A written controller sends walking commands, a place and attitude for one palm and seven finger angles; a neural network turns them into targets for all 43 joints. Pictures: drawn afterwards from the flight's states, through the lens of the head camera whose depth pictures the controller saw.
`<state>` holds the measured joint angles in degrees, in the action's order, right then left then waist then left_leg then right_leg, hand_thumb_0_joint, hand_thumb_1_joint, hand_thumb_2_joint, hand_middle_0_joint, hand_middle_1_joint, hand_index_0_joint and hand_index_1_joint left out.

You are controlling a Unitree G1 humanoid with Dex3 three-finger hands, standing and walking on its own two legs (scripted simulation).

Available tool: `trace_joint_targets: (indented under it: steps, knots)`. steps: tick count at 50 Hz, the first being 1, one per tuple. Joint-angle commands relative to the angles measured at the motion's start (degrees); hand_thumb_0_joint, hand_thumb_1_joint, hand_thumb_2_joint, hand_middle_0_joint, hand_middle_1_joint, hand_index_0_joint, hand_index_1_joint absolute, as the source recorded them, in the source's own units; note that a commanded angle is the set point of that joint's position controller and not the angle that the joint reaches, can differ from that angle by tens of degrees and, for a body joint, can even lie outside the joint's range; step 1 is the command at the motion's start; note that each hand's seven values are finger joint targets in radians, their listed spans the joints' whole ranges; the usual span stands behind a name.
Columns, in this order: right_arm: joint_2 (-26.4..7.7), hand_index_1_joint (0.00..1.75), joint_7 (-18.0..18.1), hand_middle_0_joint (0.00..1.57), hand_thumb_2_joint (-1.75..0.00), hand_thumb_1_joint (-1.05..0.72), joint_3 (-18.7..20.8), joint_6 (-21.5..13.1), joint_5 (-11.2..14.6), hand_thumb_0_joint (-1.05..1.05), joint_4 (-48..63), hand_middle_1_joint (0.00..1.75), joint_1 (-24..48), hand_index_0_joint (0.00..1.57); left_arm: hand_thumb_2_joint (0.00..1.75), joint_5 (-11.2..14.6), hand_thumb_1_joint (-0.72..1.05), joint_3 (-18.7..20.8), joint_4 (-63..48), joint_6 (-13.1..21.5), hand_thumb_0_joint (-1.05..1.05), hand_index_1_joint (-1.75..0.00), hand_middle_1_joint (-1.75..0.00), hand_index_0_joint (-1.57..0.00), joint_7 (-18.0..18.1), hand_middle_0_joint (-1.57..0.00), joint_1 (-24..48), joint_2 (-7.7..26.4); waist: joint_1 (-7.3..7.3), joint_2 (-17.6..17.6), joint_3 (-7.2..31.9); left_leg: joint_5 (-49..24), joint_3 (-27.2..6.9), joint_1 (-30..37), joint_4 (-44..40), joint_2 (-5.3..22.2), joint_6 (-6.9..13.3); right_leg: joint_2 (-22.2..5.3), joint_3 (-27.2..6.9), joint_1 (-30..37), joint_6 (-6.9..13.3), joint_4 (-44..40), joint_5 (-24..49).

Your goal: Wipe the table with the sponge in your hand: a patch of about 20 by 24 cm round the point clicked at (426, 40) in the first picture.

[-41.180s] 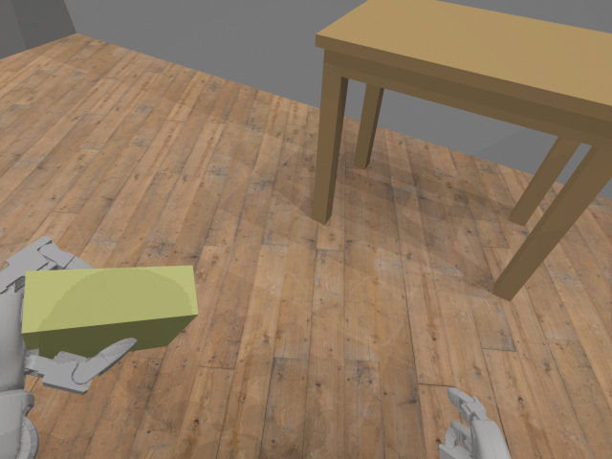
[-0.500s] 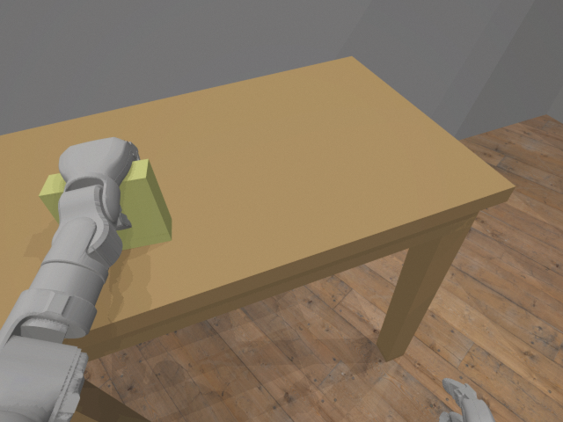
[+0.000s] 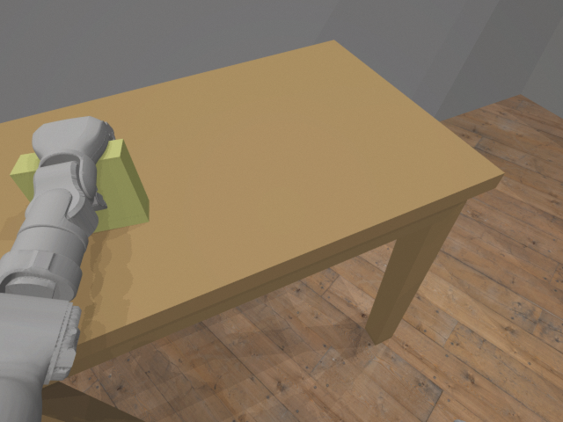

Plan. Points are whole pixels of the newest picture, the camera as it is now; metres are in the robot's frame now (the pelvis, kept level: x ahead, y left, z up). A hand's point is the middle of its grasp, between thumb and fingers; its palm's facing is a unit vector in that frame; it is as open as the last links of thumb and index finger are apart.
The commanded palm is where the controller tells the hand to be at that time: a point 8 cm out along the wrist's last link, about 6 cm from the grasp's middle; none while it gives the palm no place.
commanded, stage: slide back across to the first lane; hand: left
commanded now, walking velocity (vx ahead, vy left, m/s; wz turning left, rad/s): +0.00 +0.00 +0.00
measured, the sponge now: (95, 201) +0.41 +0.32 +0.09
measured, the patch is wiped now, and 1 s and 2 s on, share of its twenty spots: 0.90 0.90 0.90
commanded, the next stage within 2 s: wipe back along the first lane in 0.70 s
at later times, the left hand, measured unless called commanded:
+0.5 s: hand (58, 171) +0.42 +0.35 +0.15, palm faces -0.05 +0.02 -1.00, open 9.4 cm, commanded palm +0.39 +0.36 +0.20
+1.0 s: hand (19, 186) +0.39 +0.40 +0.14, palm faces -0.06 +0.04 -1.00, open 9.4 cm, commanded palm +0.36 +0.38 +0.20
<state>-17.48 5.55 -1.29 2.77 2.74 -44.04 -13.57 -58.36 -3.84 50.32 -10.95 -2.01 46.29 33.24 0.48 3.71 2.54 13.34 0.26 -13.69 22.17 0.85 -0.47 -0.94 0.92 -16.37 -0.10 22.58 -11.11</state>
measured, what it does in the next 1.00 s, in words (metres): stands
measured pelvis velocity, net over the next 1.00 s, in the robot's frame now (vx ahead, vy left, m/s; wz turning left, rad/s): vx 0.03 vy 0.03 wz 0.02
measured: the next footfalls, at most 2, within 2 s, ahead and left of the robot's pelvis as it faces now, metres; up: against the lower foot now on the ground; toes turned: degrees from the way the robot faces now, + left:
none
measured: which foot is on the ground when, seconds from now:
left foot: down 0.00-1.00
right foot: down 0.00-1.00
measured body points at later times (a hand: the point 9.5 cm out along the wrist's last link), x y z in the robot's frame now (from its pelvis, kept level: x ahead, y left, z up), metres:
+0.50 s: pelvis +0.02 +0.01 +0.00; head +0.05 -0.01 +0.45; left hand +0.42 +0.35 +0.20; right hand +0.15 -0.26 -0.12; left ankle -0.03 +0.13 -0.74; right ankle +0.00 -0.12 -0.74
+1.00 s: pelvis +0.03 +0.03 +0.00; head +0.07 +0.01 +0.45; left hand +0.39 +0.39 +0.20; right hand +0.20 -0.22 -0.12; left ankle -0.03 +0.13 -0.74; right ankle +0.00 -0.12 -0.74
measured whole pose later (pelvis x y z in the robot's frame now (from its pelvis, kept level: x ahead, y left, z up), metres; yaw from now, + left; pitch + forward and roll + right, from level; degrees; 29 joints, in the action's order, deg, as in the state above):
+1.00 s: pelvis +0.03 +0.03 +0.00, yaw +1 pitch +6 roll -1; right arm -17.4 4.0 -0.8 4.5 2.2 -38.4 -9.2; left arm -56.0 4.0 29.3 -9.3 -8.1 30.8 40.1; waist 3.5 4.0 1.3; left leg 15.8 -0.4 -12.2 22.5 -0.8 1.5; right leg -2.6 1.6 -13.0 -1.7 19.9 -12.3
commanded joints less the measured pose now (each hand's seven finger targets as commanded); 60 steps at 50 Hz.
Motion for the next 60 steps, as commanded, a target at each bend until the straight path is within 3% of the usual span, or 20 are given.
trace_joint_targets:
  steps: [1,3,5,6,12,14,16,19,22,26,29,34,37,39,41,44,46,48,52,60]
  knots:
    - [-8.28,0.30,0.14,0.20,-0.90,-0.90,2.89,-1.90,-0.09,0.00,6.26,0.30,2.39,0.20,1.30,-2.46,0.10,3.85,-3.13,-0.22,0.00,-1.60,-1.60,-1.20,2.80,-1.20,18.15,15.70,0.00,-5.45,12.54,-10.98,2.53,-1.53,-2.69,-3.66,1.96,2.66,0.82,10.27,2.89,-2.61,10.32]
    - [-7.99,0.30,0.02,0.20,-0.90,-0.90,2.92,-1.75,0.01,0.00,6.22,0.30,1.71,0.20,1.30,-2.46,0.10,2.47,-0.55,-0.42,0.00,-1.60,-1.60,-1.20,3.02,-1.20,16.89,13.84,-0.44,-7.21,11.63,-10.47,2.75,-2.24,-2.29,-3.67,2.11,2.67,1.11,10.04,2.61,-2.32,10.19]
    - [-8.00,0.30,-0.13,0.20,-0.90,-0.90,2.94,-1.68,0.03,0.00,6.68,0.30,2.25,0.20,1.30,-2.29,0.10,3.77,-2.85,0.10,0.00,-1.60,-1.60,-1.20,3.19,-1.20,17.62,15.75,0.14,-6.17,13.40,-10.49,2.77,-1.73,-2.62,-3.71,2.11,2.54,0.87,11.33,2.63,-2.34,10.15]
    - [-8.18,0.30,-0.10,0.20,-0.90,-0.90,3.15,-1.61,-0.28,0.00,6.90,0.30,2.43,0.20,1.30,-2.49,0.10,6.99,-4.39,0.67,0.00,-1.60,-1.60,-1.20,3.34,-1.20,17.19,19.16,1.39,-5.89,16.12,-12.51,2.60,-1.11,-2.62,-3.70,2.15,2.54,0.55,13.55,2.87,-1.93,12.22]
    - [-8.03,0.30,-0.47,0.20,-0.90,-0.90,2.88,-0.75,0.06,0.00,8.02,0.30,4.32,0.20,1.30,-2.35,0.10,8.39,-7.40,0.28,0.00,-1.60,-1.60,-1.20,3.35,-1.20,15.38,21.79,1.88,-3.49,15.29,-14.53,2.95,-0.64,-2.94,-3.81,2.16,2.43,0.69,15.50,2.91,-1.42,14.18]
    - [-7.97,0.30,-0.57,0.20,-0.90,-0.90,2.80,-0.60,0.20,0.00,8.45,0.30,5.11,0.20,1.30,-1.83,0.10,7.51,-8.28,-0.42,0.00,-1.60,-1.60,-1.20,3.00,-1.20,14.47,20.53,1.75,-4.12,13.82,-14.03,3.01,-0.46,-3.21,-3.76,2.23,2.55,1.07,15.05,2.87,-1.90,13.40]
    - [-8.21,0.30,-0.56,0.20,-0.90,-0.90,2.71,-0.55,0.11,0.00,8.78,0.30,6.23,0.20,1.30,-1.81,0.10,9.02,-10.70,-0.80,0.00,-1.60,-1.60,-1.20,2.55,-1.20,15.08,22.66,2.58,-2.40,14.51,-15.49,2.77,0.52,-3.69,-3.90,2.27,2.55,0.78,15.84,3.18,-2.14,14.06]
    - [-8.27,0.30,-0.42,0.20,-0.90,-0.90,2.60,-0.32,0.17,0.00,8.65,0.30,6.63,0.20,1.30,-1.91,0.10,9.63,-10.55,-1.47,0.00,-1.60,-1.60,-1.20,2.02,-1.20,15.45,24.36,2.02,-3.33,13.53,-14.86,3.12,0.13,-3.41,-4.02,2.40,2.47,0.85,16.30,2.89,-1.98,14.03]
    - [-8.38,0.30,-0.28,0.20,-0.90,-0.90,2.66,-0.21,-0.04,0.00,8.98,0.30,6.90,0.20,1.30,-2.21,0.10,12.27,-13.73,-0.96,0.00,-1.60,-1.60,-1.20,0.92,-1.20,15.73,28.31,2.98,-0.43,16.63,-18.15,2.97,1.90,-3.13,-4.16,2.41,2.35,0.50,18.55,3.27,-1.29,16.88]
    - [-8.56,0.30,-0.32,0.20,-0.90,-0.90,3.09,-0.25,-0.23,0.00,10.08,0.30,7.07,0.20,1.30,-1.67,0.10,13.77,-18.67,0.33,0.00,-1.60,-1.60,-1.20,-1.32,-1.20,13.46,29.00,3.27,-0.08,19.69,-24.45,2.57,4.16,-1.84,-4.01,2.64,2.30,0.73,20.03,3.43,-0.56,23.03]
    - [-8.55,0.30,-0.46,0.20,-0.90,-0.90,3.47,-0.27,-0.14,0.00,10.66,0.30,6.53,0.20,1.30,-0.13,0.10,12.58,-20.48,1.08,0.00,-1.60,-1.60,-1.20,-2.95,-1.20,8.55,26.07,2.52,-0.74,18.49,-27.78,2.50,5.20,-0.31,-3.71,2.98,2.39,1.33,18.41,3.03,-0.20,24.97]
    - [-9.00,0.30,-0.11,0.20,-0.90,-0.90,3.66,-0.40,-0.15,0.00,10.37,0.30,5.66,0.20,1.30,0.46,0.10,12.35,-23.43,2.11,0.00,-1.60,-1.60,-1.20,-4.89,-1.20,10.51,26.11,1.00,-0.36,16.02,-32.32,1.59,7.10,0.76,-3.12,2.99,2.78,2.10,14.37,3.00,-0.86,24.29]
    - [-8.90,0.30,0.10,0.20,-0.90,-0.90,3.59,-0.57,-0.24,0.00,10.33,0.30,5.29,0.20,1.30,-0.04,0.10,13.51,-24.87,2.60,0.00,-1.60,-1.60,-1.20,-5.24,-1.20,11.42,28.08,1.41,2.14,18.24,-35.26,1.06,8.61,1.31,-3.05,2.82,2.67,1.95,14.48,3.19,-0.60,23.97]
    - [-8.90,0.30,0.03,0.20,-0.90,-0.90,3.59,-0.18,-0.35,0.00,10.02,0.30,4.89,0.20,1.30,-0.73,0.10,13.75,-22.93,2.63,0.00,-1.60,-1.60,-1.20,-5.25,-1.20,10.23,28.06,1.71,0.85,17.74,-36.16,0.84,7.48,1.56,-3.05,2.52,2.75,2.24,14.52,3.35,-0.42,24.41]
    - [-8.61,0.30,-0.19,0.20,-0.90,-0.90,3.47,-0.33,-0.33,0.00,11.07,0.30,5.87,0.20,1.30,-0.21,0.10,13.26,-26.74,3.34,0.00,-1.60,-1.60,-1.20,-5.65,-1.20,9.85,27.02,2.22,3.28,19.93,-39.03,0.62,9.15,1.94,-2.86,2.44,2.64,1.80,15.00,3.48,-0.31,25.43]
    - [-8.55,0.30,-0.73,0.20,-0.90,-0.90,3.68,0.14,-0.53,0.00,11.33,0.30,5.24,0.20,1.30,0.96,0.10,12.51,-25.89,2.82,0.00,-1.60,-1.60,-1.20,-5.62,-1.20,3.07,24.09,2.61,0.88,19.34,-39.08,0.36,8.38,2.24,-2.40,2.28,2.51,2.44,14.71,3.09,0.14,24.67]
    - [-8.53,0.30,-0.96,0.20,-0.90,-0.90,3.51,0.03,-0.51,0.00,12.50,0.30,6.49,0.20,1.30,1.82,0.10,14.01,-30.10,3.08,0.00,-1.60,-1.60,-1.20,-5.62,-1.20,2.23,25.09,3.17,1.64,20.85,-39.24,0.13,8.88,2.19,-2.37,2.29,2.47,2.05,15.50,3.19,0.30,24.88]
    - [-7.97,0.30,-1.29,0.20,-0.90,-0.90,3.49,0.08,-0.41,0.00,12.50,0.30,6.56,0.20,1.30,2.47,0.10,11.54,-30.79,2.08,0.00,-1.60,-1.60,-1.20,-5.15,-1.20,-0.23,21.32,2.75,1.41,19.63,-40.60,-0.14,8.95,2.28,-2.01,2.05,2.50,2.73,14.39,2.89,0.48,23.70]
    - [-7.89,0.30,-1.77,0.20,-0.90,-0.90,3.20,-0.58,-0.26,0.00,13.30,0.30,8.01,0.20,1.30,3.48,0.10,9.40,-35.72,-0.20,0.00,-1.60,-1.60,-1.20,-4.55,-1.20,-0.21,18.47,2.75,2.19,18.64,-38.30,-0.88,9.71,1.64,-1.78,1.76,2.68,2.78,13.08,2.95,-0.13,19.81]
    - [-7.83,0.30,-1.78,0.20,-0.90,-0.90,2.32,-0.74,-0.36,0.00,13.38,0.30,11.01,0.20,1.30,3.66,0.10,8.87,-38.27,-5.20,0.00,-1.60,-1.60,-1.20,-3.93,-1.20,-5.91,16.61,3.81,-1.26,14.59,-29.29,-0.49,6.57,-0.69,-2.37,1.78,2.66,3.08,14.96,3.30,-0.72,16.46]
